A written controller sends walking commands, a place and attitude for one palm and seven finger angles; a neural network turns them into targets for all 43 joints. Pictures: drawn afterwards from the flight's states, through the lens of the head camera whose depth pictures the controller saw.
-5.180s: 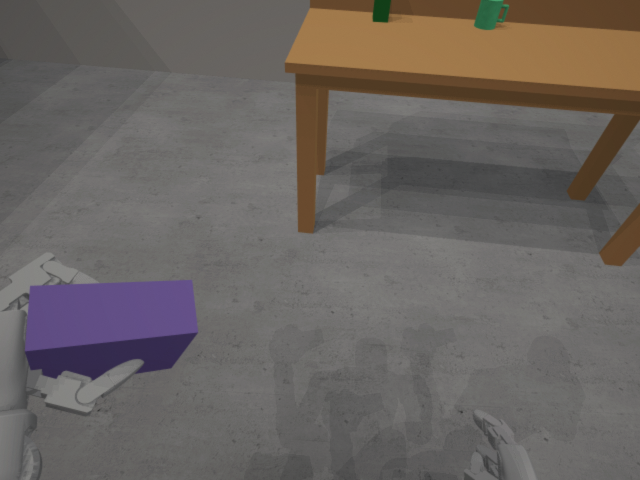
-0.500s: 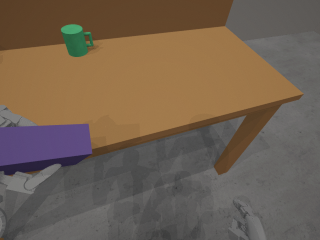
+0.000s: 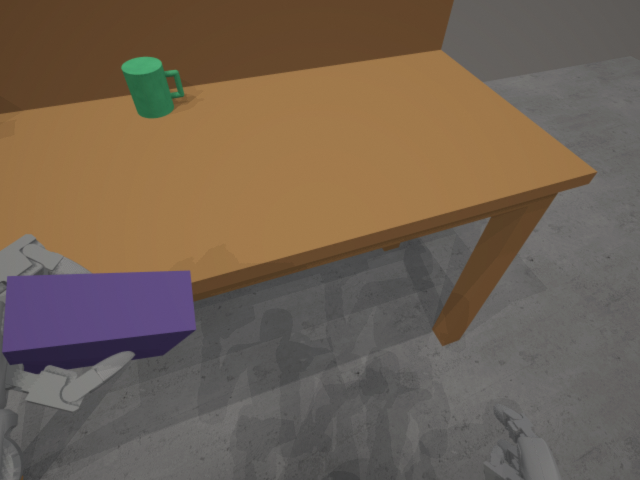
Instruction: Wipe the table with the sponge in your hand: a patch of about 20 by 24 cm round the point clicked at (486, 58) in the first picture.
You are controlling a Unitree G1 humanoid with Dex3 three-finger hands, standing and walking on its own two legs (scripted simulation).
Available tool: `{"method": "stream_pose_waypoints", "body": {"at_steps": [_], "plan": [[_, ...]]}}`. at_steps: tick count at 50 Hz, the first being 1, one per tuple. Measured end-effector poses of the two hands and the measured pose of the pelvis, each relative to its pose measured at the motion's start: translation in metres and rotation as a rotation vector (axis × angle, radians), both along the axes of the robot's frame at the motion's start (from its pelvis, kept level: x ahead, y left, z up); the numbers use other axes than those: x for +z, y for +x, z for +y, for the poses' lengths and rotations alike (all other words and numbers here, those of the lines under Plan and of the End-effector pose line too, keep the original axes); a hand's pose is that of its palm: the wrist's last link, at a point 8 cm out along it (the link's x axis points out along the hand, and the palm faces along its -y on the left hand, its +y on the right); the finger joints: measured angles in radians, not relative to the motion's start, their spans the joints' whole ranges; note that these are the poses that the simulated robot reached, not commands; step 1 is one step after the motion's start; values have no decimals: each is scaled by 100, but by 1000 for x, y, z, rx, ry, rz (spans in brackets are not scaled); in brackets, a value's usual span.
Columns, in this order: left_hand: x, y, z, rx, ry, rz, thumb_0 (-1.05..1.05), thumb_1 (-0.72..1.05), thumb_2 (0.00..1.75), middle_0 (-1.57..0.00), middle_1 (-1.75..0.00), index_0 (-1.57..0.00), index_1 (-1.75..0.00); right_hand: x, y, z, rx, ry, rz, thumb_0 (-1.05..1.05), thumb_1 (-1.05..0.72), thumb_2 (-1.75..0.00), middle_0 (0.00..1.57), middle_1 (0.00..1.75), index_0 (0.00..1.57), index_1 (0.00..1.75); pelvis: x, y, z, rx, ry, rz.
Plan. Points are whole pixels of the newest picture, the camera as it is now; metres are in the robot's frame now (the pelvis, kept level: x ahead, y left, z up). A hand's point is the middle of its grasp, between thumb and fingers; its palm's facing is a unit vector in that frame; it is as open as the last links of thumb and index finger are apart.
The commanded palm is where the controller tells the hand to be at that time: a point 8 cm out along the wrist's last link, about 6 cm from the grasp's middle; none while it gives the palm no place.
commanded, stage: come to a stop and stand still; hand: left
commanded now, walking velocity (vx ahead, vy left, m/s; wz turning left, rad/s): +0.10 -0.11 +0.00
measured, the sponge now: (128, 321) +0.23 +0.19 +0.15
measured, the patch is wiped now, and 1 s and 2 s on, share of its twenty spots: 0.00 0.00 0.00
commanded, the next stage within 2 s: look again from close up in 0.76 s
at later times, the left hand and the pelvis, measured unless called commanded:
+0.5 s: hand (59, 381) +0.17 +0.22 +0.17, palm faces +0.36 -0.84 -0.41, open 9.6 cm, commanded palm +0.12 +0.26 +0.18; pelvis -0.04 -0.01 +0.00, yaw -1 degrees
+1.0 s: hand out of the picture +0.20 +0.28 +0.18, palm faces +0.44 -0.80 -0.41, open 9.6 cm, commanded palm +0.12 +0.28 +0.18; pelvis -0.05 +0.01 +0.01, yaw -3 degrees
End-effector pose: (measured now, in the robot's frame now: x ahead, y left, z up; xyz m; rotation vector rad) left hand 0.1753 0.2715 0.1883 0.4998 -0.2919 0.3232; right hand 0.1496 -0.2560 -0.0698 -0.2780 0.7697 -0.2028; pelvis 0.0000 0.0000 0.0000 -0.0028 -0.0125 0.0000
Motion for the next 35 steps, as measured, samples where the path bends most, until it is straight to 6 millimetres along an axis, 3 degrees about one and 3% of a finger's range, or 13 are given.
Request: {"method": "stream_pose_waypoints", "body": {"at_steps": [7,14,20,28,35], "plan": [[2,-19,18,54,-15,-22,0,-44,99,-81,-133,-79,-133,6,-20,18,11,35,-18,1,-91,-90,20,30,20,30,7,-12,3,-6,-10,-12],[-6,-25,-6,39,-32,10,0,-44,99,-81,-133,-79,-133,-9,-30,35,63,141,-35,1,-91,-89,20,30,20,30,3,-29,-12,-17,-18,-17],[-8,-36,-21,-11,-38,39,0,-44,99,-81,-133,-79,-133,-15,-45,23,37,136,-13,1,-91,-89,21,30,20,30,0,-39,-16,-19,-12,-17],[-8,-46,-2,31,-26,40,0,-44,99,-81,-133,-79,-133,-10,-65,5,-6,60,24,1,-91,-89,20,30,20,30,3,-45,-10,-25,-8,-20],[-14,-43,1,37,-49,43,0,-44,99,-81,-133,-79,-133,-6,-64,10,5,55,3,2,-91,-89,20,30,20,30,4,-48,-6,-29,-8,-13]]}}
